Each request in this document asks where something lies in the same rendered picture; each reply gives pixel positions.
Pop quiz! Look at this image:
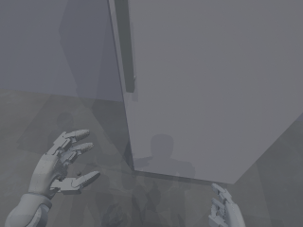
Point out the robot left hand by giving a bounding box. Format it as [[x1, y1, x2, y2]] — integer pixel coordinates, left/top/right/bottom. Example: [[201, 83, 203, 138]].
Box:
[[28, 130, 100, 200]]

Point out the robot right hand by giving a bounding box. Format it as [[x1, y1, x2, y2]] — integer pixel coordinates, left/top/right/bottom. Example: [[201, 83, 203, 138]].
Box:
[[208, 183, 246, 227]]

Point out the fridge door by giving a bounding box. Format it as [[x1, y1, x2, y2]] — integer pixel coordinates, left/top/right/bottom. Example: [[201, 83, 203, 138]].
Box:
[[109, 0, 303, 184]]

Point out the handle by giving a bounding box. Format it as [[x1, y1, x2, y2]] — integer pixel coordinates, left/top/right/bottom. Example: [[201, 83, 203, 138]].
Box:
[[114, 0, 136, 93]]

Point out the robot left forearm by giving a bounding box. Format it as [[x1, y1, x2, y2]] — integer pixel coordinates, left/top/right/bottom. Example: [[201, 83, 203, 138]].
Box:
[[5, 193, 52, 227]]

